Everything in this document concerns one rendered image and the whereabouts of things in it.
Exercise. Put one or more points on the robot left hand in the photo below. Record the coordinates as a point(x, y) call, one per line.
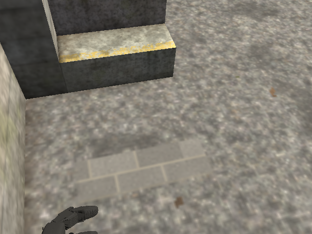
point(69, 218)

